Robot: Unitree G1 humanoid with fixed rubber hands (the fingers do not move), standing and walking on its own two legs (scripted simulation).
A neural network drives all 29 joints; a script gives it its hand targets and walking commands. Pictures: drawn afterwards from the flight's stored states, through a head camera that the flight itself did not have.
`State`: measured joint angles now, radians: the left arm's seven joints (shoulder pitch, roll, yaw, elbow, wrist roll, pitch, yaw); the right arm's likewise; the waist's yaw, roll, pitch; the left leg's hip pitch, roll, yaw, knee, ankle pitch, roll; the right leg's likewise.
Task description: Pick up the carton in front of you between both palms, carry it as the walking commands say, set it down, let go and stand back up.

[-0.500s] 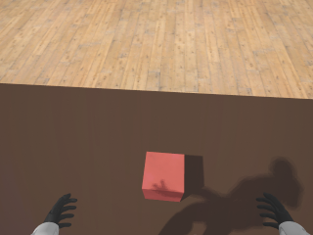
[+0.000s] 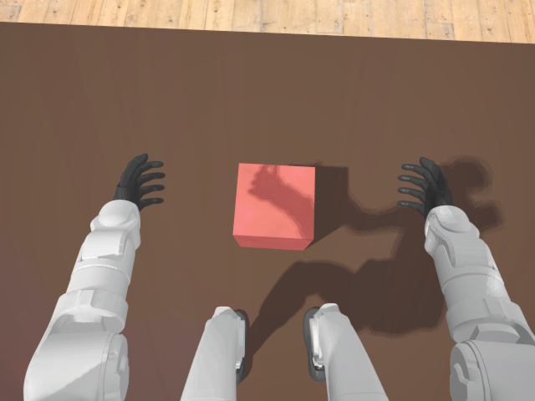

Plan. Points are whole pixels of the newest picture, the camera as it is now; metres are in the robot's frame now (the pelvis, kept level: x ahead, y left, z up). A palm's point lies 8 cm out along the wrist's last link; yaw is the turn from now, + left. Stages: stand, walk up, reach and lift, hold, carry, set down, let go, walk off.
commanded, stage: reach and lift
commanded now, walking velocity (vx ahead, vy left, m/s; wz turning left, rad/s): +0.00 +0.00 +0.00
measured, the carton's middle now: (274, 210) +0.50 -0.01 -0.56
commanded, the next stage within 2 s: none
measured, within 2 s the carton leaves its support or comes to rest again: neither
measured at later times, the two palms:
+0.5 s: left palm (179, 148) +0.54 +0.18 -0.17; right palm (378, 159) +0.50 -0.20 -0.17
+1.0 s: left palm (203, 194) +0.51 +0.18 -0.41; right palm (350, 201) +0.48 -0.20 -0.41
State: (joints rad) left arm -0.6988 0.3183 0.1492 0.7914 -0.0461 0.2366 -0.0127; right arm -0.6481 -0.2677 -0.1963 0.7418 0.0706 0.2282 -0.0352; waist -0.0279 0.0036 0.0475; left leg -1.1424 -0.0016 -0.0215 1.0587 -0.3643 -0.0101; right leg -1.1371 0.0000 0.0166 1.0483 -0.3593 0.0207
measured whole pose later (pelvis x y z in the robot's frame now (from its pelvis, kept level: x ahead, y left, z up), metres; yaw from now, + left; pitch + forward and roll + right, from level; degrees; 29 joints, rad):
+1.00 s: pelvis -0.04 +0.00 -0.26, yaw -2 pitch +46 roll -1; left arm -1.38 0.40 0.10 1.04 -0.16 0.12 0.08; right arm -1.29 -0.30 -0.20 0.95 0.18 0.11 -0.13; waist -0.03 0.00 0.14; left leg -2.24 -0.06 -0.06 1.98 -0.54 -0.05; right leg -2.23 0.06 0.04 1.96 -0.53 0.06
